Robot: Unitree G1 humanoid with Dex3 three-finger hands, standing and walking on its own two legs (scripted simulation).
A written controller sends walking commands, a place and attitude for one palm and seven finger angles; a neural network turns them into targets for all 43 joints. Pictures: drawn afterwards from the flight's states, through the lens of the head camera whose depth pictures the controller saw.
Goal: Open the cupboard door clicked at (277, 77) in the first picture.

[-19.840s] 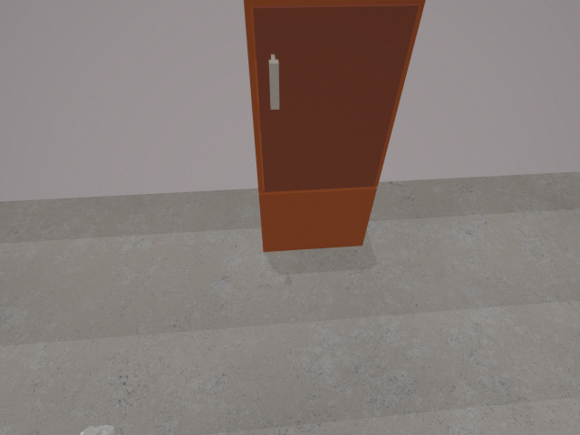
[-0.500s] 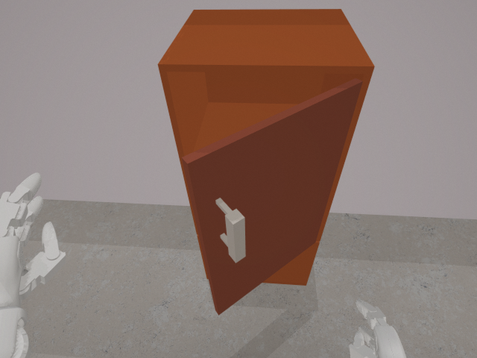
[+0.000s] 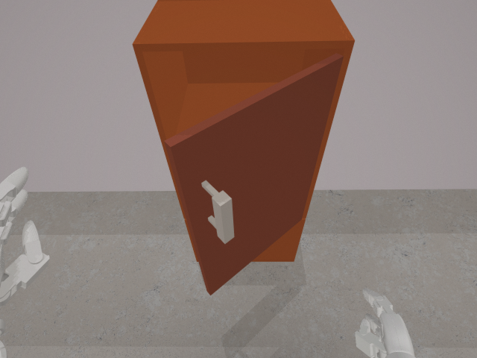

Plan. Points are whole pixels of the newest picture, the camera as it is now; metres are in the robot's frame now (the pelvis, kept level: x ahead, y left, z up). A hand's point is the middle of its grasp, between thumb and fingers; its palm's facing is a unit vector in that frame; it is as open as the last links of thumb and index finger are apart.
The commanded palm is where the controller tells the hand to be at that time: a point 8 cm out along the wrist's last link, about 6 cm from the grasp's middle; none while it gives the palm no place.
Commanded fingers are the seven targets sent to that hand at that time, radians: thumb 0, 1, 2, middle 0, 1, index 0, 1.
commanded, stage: step back with the hand held close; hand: left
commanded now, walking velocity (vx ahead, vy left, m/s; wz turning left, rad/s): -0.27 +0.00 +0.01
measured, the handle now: (216, 211) +0.36 +0.07 +0.03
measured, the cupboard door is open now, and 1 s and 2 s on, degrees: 41 41 41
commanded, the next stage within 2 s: stop stepping back and stand still in 0.92 s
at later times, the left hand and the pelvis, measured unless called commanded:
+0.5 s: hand out of the picture +0.10 +0.29 +0.15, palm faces +0.48 -0.71 -0.52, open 7.4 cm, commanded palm +0.04 +0.32 +0.17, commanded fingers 0.00 0.90 0.90 -0.20 -0.30 -0.20 -0.30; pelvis -0.08 +0.01 -0.02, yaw +3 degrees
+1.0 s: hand out of the picture +0.04 +0.26 +0.16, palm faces +0.42 -0.79 -0.44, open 7.4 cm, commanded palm -0.02 +0.30 +0.17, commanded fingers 0.00 0.90 0.90 -0.20 -0.30 -0.20 -0.30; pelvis -0.17 +0.00 -0.02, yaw -2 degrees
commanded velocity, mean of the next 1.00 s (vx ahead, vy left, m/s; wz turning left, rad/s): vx -0.33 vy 0.00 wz -0.03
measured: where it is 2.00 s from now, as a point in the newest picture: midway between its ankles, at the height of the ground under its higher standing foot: outside the picture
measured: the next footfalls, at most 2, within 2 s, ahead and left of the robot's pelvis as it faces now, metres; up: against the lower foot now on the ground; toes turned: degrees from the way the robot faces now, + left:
right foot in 0.96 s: -0.22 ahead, -0.12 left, +0.00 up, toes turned +1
left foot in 1.12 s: -0.11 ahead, +0.08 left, +0.00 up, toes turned +0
